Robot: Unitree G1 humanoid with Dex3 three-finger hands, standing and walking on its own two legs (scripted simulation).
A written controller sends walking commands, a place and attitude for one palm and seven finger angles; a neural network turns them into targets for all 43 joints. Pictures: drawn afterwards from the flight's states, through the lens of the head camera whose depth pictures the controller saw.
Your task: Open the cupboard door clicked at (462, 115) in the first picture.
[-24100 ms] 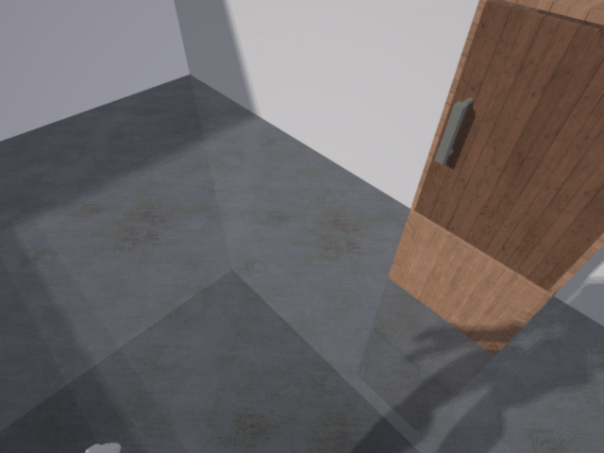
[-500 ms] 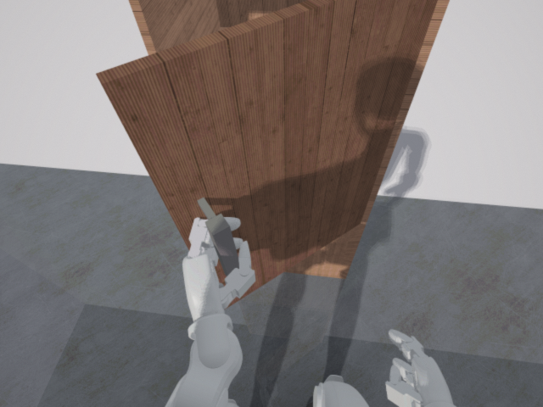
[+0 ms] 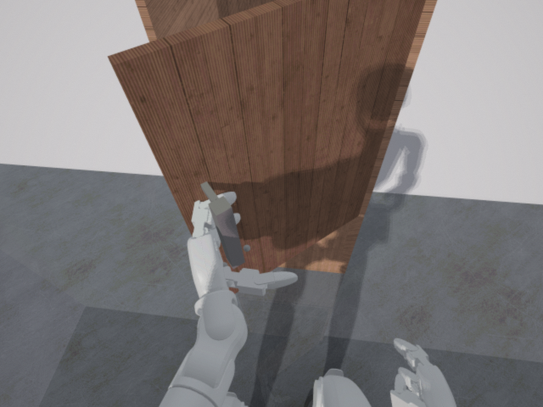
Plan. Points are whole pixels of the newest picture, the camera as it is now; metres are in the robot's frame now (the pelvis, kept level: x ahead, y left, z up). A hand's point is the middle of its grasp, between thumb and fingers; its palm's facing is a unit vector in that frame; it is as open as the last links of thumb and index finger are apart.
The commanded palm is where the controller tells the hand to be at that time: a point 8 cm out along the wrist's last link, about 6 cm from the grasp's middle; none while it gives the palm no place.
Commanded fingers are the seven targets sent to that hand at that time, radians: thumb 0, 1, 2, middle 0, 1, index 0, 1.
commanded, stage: open thumb and fingers to let go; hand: left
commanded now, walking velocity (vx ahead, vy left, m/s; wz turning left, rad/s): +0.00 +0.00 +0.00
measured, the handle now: (222, 227) +0.37 +0.09 +0.05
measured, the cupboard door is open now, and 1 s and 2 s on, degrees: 41 42 42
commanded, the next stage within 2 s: slide the hand sideways off the handle in 0.18 s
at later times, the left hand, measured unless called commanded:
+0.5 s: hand (231, 268) +0.30 +0.07 +0.05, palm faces -0.23 -0.97 -0.05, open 16.1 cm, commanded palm +0.28 +0.11 +0.04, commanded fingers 0.00 -0.50 0.30 -0.15 -0.30 -0.15 -0.30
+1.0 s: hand (211, 295) +0.27 +0.09 +0.04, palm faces -0.17 -0.99 -0.01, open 16.2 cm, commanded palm +0.25 +0.15 +0.04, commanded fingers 0.00 -0.50 0.30 -0.15 -0.30 -0.15 -0.30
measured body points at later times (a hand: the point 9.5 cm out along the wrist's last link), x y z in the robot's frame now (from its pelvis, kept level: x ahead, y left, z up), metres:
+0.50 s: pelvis +0.00 +0.02 +0.00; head +0.06 +0.00 +0.44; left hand +0.31 +0.12 +0.05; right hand +0.17 -0.20 -0.10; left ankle -0.01 +0.14 -0.67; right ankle +0.09 -0.08 -0.67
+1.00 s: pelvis +0.03 +0.03 -0.01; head +0.10 +0.02 +0.43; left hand +0.27 +0.15 +0.05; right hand +0.21 -0.18 -0.10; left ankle -0.01 +0.14 -0.67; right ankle +0.09 -0.08 -0.67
